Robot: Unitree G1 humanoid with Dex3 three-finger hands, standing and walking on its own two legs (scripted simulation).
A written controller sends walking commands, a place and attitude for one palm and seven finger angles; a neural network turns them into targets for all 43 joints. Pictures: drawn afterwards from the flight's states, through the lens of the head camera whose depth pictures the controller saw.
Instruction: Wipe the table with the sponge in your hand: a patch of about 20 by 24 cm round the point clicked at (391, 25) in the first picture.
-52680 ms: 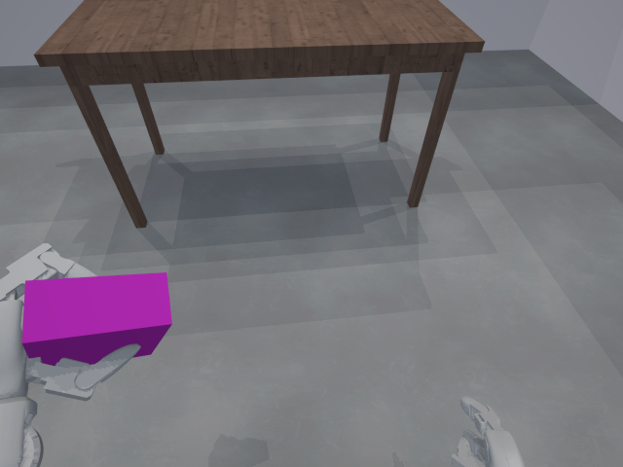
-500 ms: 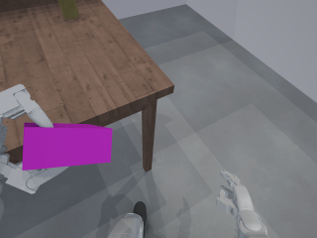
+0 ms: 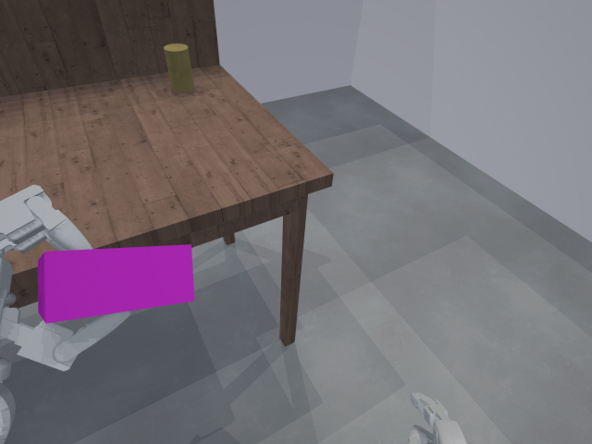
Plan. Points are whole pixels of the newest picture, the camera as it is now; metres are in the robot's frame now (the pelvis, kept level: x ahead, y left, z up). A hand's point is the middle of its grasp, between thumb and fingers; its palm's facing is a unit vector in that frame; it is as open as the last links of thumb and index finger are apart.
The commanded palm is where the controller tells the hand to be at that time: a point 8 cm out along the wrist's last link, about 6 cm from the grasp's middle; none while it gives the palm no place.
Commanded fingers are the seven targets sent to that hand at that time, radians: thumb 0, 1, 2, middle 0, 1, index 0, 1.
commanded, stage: stop stepping back and stand still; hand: left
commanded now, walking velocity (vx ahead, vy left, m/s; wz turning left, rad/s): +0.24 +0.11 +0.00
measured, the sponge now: (130, 277) +0.22 +0.18 +0.20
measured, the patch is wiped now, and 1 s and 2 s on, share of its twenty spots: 1.00 1.00 1.00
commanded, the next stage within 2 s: stand and wait in 0.72 s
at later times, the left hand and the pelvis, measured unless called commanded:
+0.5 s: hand (10, 257) +0.19 +0.26 +0.25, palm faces +0.49 -0.79 -0.36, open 9.1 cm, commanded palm +0.15 +0.30 +0.24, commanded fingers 0.00 0.10 1.30 -1.20 -1.60 -1.20 -1.60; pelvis +0.00 +0.02 +0.00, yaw +2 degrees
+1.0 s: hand (18, 245) +0.21 +0.26 +0.24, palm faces +0.48 -0.76 -0.43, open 9.1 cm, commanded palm +0.16 +0.31 +0.24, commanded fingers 0.00 0.10 1.30 -1.20 -1.60 -1.20 -1.60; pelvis +0.01 +0.02 +0.01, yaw +1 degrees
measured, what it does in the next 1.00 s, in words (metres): steps on the spot: left foot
